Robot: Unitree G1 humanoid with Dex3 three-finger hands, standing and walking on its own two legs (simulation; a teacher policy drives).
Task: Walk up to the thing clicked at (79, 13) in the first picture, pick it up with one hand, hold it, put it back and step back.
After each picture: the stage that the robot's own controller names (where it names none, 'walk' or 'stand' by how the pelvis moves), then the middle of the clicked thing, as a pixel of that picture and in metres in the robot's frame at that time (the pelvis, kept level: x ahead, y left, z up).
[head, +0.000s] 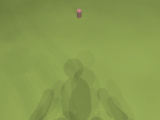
stand; (79, 13) +2.08 +0.02 -0.72
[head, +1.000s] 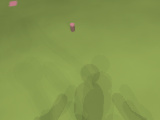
walk; (72, 27) +1.95 +0.23 -0.70
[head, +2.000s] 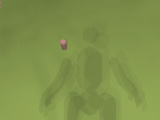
walk; (63, 44) +1.38 +0.30 -0.72
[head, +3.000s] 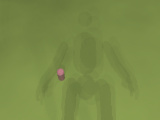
walk; (60, 74) +0.91 +0.25 -0.71
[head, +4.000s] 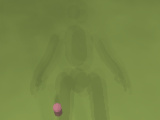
walk; (57, 109) +0.56 +0.21 -0.70
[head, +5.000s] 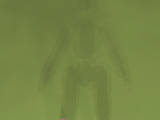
stand; out of the picture +0.42 +0.15 -0.70
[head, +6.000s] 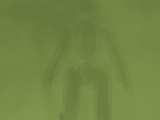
stand; out of the picture +0.41 +0.17 -0.72
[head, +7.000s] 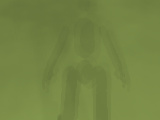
stand; out of the picture +0.38 +0.18 -0.73
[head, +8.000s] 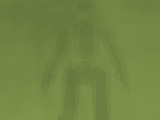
stand; out of the picture +0.38 +0.18 -0.73
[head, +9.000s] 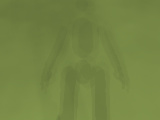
stand; out of the picture +0.38 +0.18 -0.73
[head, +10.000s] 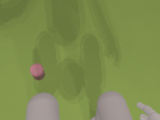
go down; (37, 72) +0.45 +0.20 -0.41
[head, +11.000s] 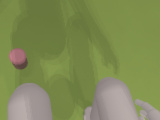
go down; (19, 59) +0.46 +0.22 -0.30
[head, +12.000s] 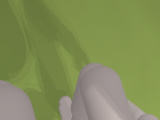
close in; out of the picture +0.44 +0.26 -0.23
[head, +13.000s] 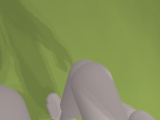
close; out of the picture +0.44 +0.27 -0.22
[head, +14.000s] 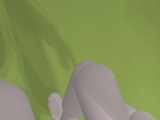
lift; out of the picture +0.41 +0.25 -0.23
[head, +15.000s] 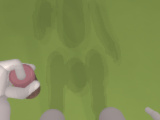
lift; (26, 82) +0.34 +0.19 -0.01
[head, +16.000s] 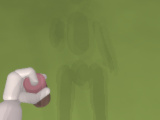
hold; (38, 91) +0.32 +0.16 +0.02
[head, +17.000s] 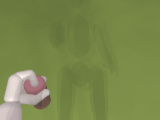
hold; (38, 93) +0.32 +0.16 +0.01
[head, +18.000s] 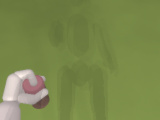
crouch; (37, 92) +0.32 +0.17 +0.00
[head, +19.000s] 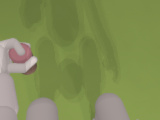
crouch; (24, 60) +0.43 +0.19 -0.08
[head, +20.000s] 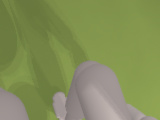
lower; out of the picture +0.43 +0.29 -0.23
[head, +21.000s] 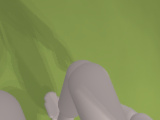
lower; out of the picture +0.43 +0.29 -0.23
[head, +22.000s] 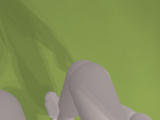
lower; out of the picture +0.43 +0.29 -0.23
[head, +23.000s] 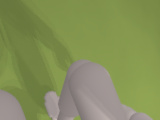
lower; out of the picture +0.43 +0.29 -0.23
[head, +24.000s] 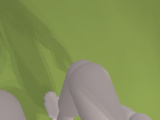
loosen; out of the picture +0.43 +0.29 -0.23
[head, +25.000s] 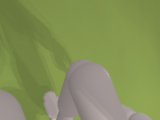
withdraw; out of the picture +0.43 +0.29 -0.23
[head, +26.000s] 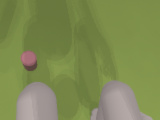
walk; (29, 61) +0.45 +0.22 -0.31
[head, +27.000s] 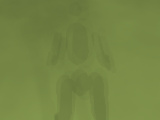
stand; out of the picture +0.39 +0.17 -0.66
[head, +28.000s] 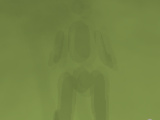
stand; out of the picture +0.40 +0.18 -0.67
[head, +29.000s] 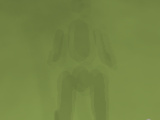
stand; out of the picture +0.39 +0.17 -0.67
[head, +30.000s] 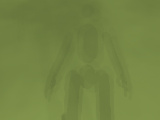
stand; out of the picture +0.41 +0.17 -0.72
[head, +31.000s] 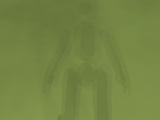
stand; out of the picture +0.39 +0.19 -0.73
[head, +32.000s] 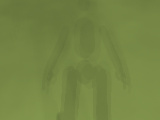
walk; out of the picture +0.39 +0.19 -0.72
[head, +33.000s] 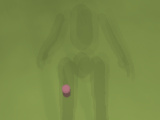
walk; (66, 91) +0.59 +0.13 -0.69
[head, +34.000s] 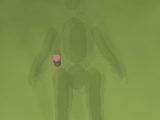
walk; (57, 60) +0.92 +0.21 -0.70
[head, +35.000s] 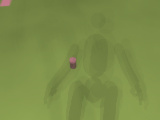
stand; (73, 63) +1.03 +0.13 -0.70
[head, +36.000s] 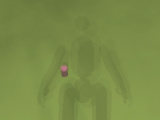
stand; (64, 71) +0.99 +0.15 -0.73
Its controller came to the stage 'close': yes
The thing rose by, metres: 0.70
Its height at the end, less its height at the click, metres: +0.00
